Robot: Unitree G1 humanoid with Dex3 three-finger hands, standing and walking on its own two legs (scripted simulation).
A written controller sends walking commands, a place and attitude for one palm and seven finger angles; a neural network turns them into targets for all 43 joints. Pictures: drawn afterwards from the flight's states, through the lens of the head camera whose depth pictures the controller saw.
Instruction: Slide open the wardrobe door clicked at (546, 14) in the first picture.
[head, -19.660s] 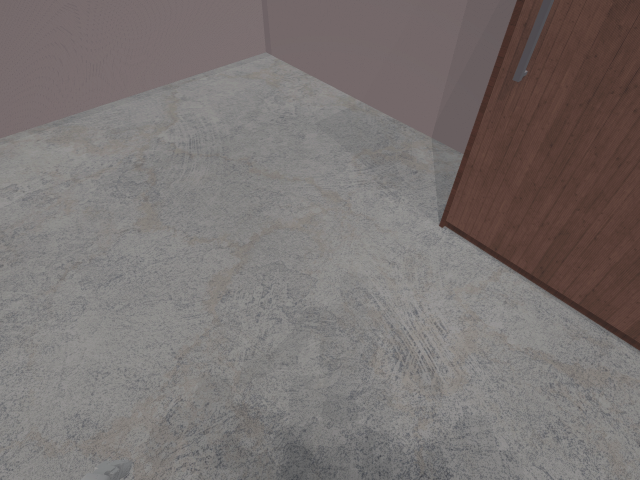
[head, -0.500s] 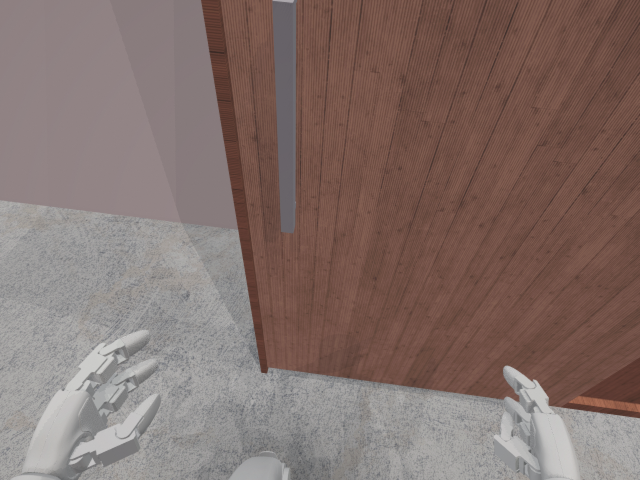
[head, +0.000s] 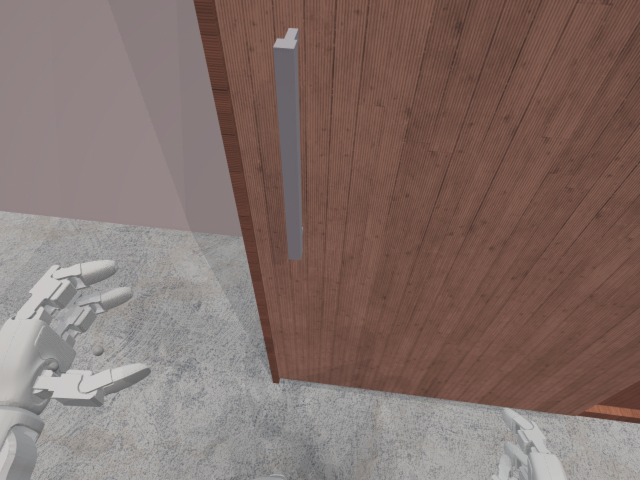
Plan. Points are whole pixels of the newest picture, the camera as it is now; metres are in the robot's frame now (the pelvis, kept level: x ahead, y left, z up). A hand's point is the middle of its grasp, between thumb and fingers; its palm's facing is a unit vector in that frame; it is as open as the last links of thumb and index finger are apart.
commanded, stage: raise the hand with hooked fingers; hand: left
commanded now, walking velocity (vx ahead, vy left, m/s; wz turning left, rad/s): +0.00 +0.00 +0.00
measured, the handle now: (294, 166) +0.46 +0.08 +0.15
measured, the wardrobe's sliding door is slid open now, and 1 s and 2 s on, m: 0.00 0.00 0.00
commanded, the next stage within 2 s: move the hooked fingers beside the handle in 1.14 s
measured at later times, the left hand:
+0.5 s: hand (17, 314) +0.22 +0.30 +0.16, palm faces +0.06 -0.99 -0.08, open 13.9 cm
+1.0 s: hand (17, 293) +0.23 +0.29 +0.18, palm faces +0.08 -0.99 -0.08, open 13.9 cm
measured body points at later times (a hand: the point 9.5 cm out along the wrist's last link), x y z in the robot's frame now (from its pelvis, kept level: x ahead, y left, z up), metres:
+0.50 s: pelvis -0.03 +0.03 +0.02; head -0.04 +0.03 +0.47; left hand +0.21 +0.35 +0.17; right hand +0.18 -0.18 -0.04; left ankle +0.03 +0.07 -0.71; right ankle -0.03 -0.09 -0.71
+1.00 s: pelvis -0.03 +0.01 +0.03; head -0.06 +0.01 +0.48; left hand +0.22 +0.34 +0.19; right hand +0.16 -0.23 -0.03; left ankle +0.03 +0.07 -0.71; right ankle -0.03 -0.09 -0.71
